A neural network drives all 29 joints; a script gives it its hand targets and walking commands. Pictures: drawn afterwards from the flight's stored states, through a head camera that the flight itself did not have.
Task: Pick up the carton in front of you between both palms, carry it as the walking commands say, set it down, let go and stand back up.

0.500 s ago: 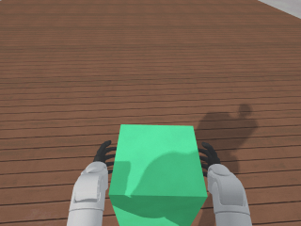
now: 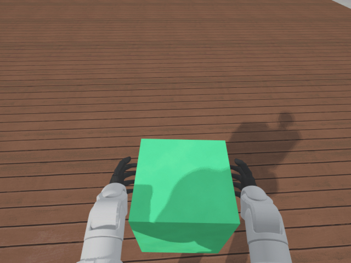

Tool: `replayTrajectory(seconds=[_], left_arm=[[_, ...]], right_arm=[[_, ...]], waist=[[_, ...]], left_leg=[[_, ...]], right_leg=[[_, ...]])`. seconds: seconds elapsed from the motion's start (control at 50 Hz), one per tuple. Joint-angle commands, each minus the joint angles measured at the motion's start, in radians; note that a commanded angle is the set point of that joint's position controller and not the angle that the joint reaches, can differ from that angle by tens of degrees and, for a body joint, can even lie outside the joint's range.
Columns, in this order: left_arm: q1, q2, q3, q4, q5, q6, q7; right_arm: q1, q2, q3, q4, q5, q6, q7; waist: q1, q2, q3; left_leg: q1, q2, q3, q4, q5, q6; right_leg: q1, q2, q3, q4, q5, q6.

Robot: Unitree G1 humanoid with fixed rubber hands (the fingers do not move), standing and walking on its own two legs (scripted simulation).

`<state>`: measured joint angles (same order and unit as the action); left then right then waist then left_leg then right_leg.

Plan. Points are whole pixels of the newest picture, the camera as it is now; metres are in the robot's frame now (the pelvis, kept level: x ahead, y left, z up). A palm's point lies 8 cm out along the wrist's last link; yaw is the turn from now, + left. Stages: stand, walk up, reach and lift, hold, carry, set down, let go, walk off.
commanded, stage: hold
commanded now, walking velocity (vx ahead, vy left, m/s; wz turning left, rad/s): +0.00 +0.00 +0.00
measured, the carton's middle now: (181, 198) +0.30 +0.00 -0.05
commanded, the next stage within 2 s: set down in 0.60 s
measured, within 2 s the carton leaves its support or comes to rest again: neither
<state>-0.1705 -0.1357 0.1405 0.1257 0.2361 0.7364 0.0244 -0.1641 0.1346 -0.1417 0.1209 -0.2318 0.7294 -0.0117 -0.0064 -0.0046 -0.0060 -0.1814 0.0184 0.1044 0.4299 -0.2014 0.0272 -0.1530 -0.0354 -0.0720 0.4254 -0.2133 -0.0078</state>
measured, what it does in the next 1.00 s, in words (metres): stands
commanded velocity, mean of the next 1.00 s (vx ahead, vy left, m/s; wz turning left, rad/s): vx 0.00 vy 0.00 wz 0.00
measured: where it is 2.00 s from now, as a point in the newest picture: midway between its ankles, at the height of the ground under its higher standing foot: outside the picture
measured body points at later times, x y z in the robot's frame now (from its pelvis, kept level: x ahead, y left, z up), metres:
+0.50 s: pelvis -0.04 -0.01 +0.00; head -0.09 -0.01 +0.44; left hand +0.26 +0.14 +0.04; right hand +0.25 -0.17 +0.04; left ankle +0.02 +0.10 -0.74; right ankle +0.00 -0.12 -0.74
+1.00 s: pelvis -0.03 -0.01 -0.02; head -0.01 -0.01 +0.43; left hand +0.32 +0.12 -0.02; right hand +0.30 -0.18 -0.01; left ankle +0.02 +0.09 -0.74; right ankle +0.00 -0.12 -0.74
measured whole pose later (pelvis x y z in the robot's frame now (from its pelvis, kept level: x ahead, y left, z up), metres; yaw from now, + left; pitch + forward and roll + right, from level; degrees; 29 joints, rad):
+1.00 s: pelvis -0.03 -0.01 -0.02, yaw -4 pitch -2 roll +0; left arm -0.53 -0.18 0.50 0.56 0.44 0.49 -0.06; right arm -0.52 0.23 -0.52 0.53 -0.45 0.48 0.03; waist 0.01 -0.01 0.09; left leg -0.33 -0.03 -0.01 0.63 -0.27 0.02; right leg -0.32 0.03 0.01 0.63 -0.27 -0.02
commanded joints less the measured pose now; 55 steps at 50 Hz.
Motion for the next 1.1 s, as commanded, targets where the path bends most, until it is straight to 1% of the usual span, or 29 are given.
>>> replayTrajectory(seconds=[0.0, 0.02, 0.06, 0.1, 0.18, 0.26, 0.38, 0.4, 0.48, 0.54, 0.6, 0.64, 0.68, 0.72, 0.76, 0.82, 0.86, 0.9, 0.94, 0.96, 1.0, 1.08], left_arm=[[-0.391, -0.854, -0.497, -0.088, -0.213, -0.050, -0.206], [-0.399, -0.852, -0.502, -0.088, -0.219, -0.054, -0.203], [-0.405, -0.848, -0.510, -0.097, -0.223, -0.056, -0.202], [-0.415, -0.844, -0.507, -0.092, -0.218, -0.052, -0.203], [-0.429, -0.846, -0.485, -0.060, -0.207, -0.045, -0.212], [-0.459, -0.873, -0.466, -0.024, -0.203, -0.044, -0.227], [-0.528, -0.922, -0.450, 0.022, -0.209, -0.047, -0.262], [-0.541, -0.932, -0.449, 0.033, -0.209, -0.048, -0.268], [-0.593, -0.955, -0.439, 0.075, -0.212, -0.048, -0.291], [-0.622, -0.969, -0.423, 0.115, -0.206, -0.048, -0.301], [-0.643, -0.979, -0.403, 0.154, -0.196, -0.049, -0.306], [-0.662, -0.977, -0.373, 0.183, -0.180, -0.053, -0.305], [-0.694, -0.976, -0.335, 0.227, -0.161, -0.061, -0.306], [-0.738, -0.971, -0.286, 0.286, -0.137, -0.077, -0.310], [-0.786, -0.959, -0.230, 0.355, -0.105, -0.100, -0.310], [-0.831, -0.898, -0.128, 0.435, -0.039, -0.142, -0.293], [-0.831, -0.840, -0.057, 0.469, 0.011, -0.175, -0.272], [-0.811, -0.766, 0.010, 0.489, 0.058, -0.218, -0.252], [-0.789, -0.690, 0.057, 0.500, 0.088, -0.275, -0.236], [-0.780, -0.662, 0.062, 0.500, 0.091, -0.309, -0.230], [-0.770, -0.636, 0.041, 0.492, 0.082, -0.384, -0.224], [-0.768, -0.697, -0.079, 0.492, 0.032, -0.531, -0.221]], right_arm=[[-0.404, 0.862, 0.506, -0.080, 0.219, -0.042, 0.207], [-0.404, 0.861, 0.503, -0.076, 0.222, -0.048, 0.203], [-0.398, 0.852, 0.492, -0.069, 0.216, -0.053, 0.198], [-0.393, 0.843, 0.472, -0.048, 0.203, -0.053, 0.197], [-0.413, 0.846, 0.446, -0.015, 0.186, -0.049, 0.202], [-0.458, 0.874, 0.440, 0.012, 0.185, -0.047, 0.217], [-0.520, 0.924, 0.434, 0.058, 0.186, -0.049, 0.246], [-0.532, 0.932, 0.431, 0.066, 0.187, -0.050, 0.251], [-0.572, 0.959, 0.416, 0.111, 0.189, -0.053, 0.267], [-0.606, 0.972, 0.403, 0.146, 0.191, -0.052, 0.279], [-0.644, 0.980, 0.395, 0.172, 0.195, -0.052, 0.288], [-0.686, 0.985, 0.388, 0.194, 0.195, -0.054, 0.294], [-0.728, 0.984, 0.360, 0.233, 0.183, -0.063, 0.297], [-0.767, 0.981, 0.311, 0.293, 0.158, -0.080, 0.296], [-0.800, 0.973, 0.244, 0.364, 0.120, -0.105, 0.288], [-0.831, 0.918, 0.119, 0.439, 0.038, -0.145, 0.254], [-0.827, 0.861, 0.035, 0.469, -0.022, -0.175, 0.225], [-0.803, 0.795, -0.031, 0.484, -0.074, -0.211, 0.198], [-0.777, 0.734, -0.071, 0.486, -0.106, -0.265, 0.176], [-0.767, 0.715, -0.073, 0.484, -0.111, -0.299, 0.167], [-0.753, 0.707, -0.046, 0.477, -0.100, -0.375, 0.157], [-0.769, 0.768, 0.086, 0.460, -0.035, -0.526, 0.153]], waist=[[0.004, -0.005, -0.245], [0.007, 0.005, -0.241], [0.002, 0.015, -0.230], [-0.001, 0.025, -0.209], [-0.003, 0.020, -0.158], [0.000, 0.006, -0.129], [0.000, -0.023, -0.119], [-0.001, -0.015, -0.114], [-0.003, -0.014, -0.114], [0.003, -0.001, -0.105], [0.014, 0.010, -0.097], [0.031, 0.007, -0.089], [0.040, 0.002, -0.075], [0.038, -0.008, -0.062], [0.029, -0.013, -0.048], [0.014, -0.007, -0.020], [0.007, 0.006, -0.011], [0.006, 0.011, -0.012], [0.009, 0.008, -0.045], [0.012, 0.006, -0.076], [0.018, 0.004, -0.164], [0.026, 0.014, -0.406]], left_leg=[[0.268, -0.082, -0.211, -0.057, 0.395, -0.005], [0.265, -0.083, -0.214, -0.052, 0.401, -0.009], [0.279, -0.085, -0.210, -0.054, 0.378, -0.014], [0.270, -0.083, -0.207, -0.060, 0.321, -0.015], [0.241, -0.081, -0.203, -0.071, 0.195, -0.009], [0.219, -0.081, -0.199, -0.076, 0.086, -0.001], [0.183, -0.082, -0.195, -0.070, -0.038, 0.005], [0.175, -0.082, -0.194, -0.070, -0.053, 0.006], [0.137, -0.079, -0.196, -0.073, -0.133, 0.004], [0.102, -0.073, -0.201, -0.084, -0.182, 0.005], [0.084, -0.070, -0.205, -0.092, -0.201, 0.008], [0.080, -0.070, -0.203, -0.090, -0.206, 0.011], [0.075, -0.072, -0.199, -0.081, -0.215, 0.014], [0.070, -0.074, -0.196, -0.066, -0.228, 0.016], [0.063, -0.076, -0.193, -0.047, -0.237, 0.017], [0.028, -0.078, -0.195, -0.015, -0.228, 0.018], [-0.024, -0.076, -0.197, 0.009, -0.206, 0.021], [-0.093, -0.078, -0.192, 0.046, -0.155, 0.024], [-0.154, -0.087, -0.183, 0.095, -0.079, 0.024], [-0.181, -0.092, -0.181, 0.121, -0.038, 0.021], [-0.227, -0.103, -0.179, 0.181, 0.052, 0.014], [-0.296, -0.122, -0.188, 0.298, 0.222, -0.004]], right_leg=[[0.070, 0.119, 0.163, -0.057, 0.328, -0.014], [0.081, 0.119, 0.169, -0.062, 0.318, -0.017], [0.074, 0.118, 0.170, -0.070, 0.284, -0.021], [0.070, 0.115, 0.171, -0.078, 0.233, -0.027], [0.057, 0.107, 0.171, -0.091, 0.134, -0.036], [0.036, 0.098, 0.169, -0.101, 0.045, -0.038], [0.018, 0.084, 0.171, -0.112, -0.083, -0.044], [0.011, 0.081, 0.171, -0.110, -0.095, -0.045], [0.022, 0.071, 0.177, -0.110, -0.166, -0.048], [0.037, 0.066, 0.180, -0.105, -0.194, -0.044], [0.044, 0.064, 0.181, -0.099, -0.199, -0.037], [0.035, 0.063, 0.182, -0.096, -0.212, -0.034], [0.017, 0.062, 0.182, -0.091, -0.233, -0.034], [-0.009, 0.061, 0.183, -0.082, -0.254, -0.036], [-0.040, 0.062, 0.183, -0.070, -0.268, -0.039], [-0.082, 0.072, 0.175, -0.033, -0.252, -0.044], [-0.102, 0.086, 0.164, 0.002, -0.212, -0.042], [-0.137, 0.097, 0.155, 0.048, -0.152, -0.039], [-0.183, 0.106, 0.154, 0.097, -0.079, -0.031], [-0.204, 0.111, 0.154, 0.122, -0.038, -0.025], [-0.245, 0.123, 0.157, 0.178, 0.052, -0.014], [-0.325, 0.145, 0.158, 0.301, 0.208, 0.001]])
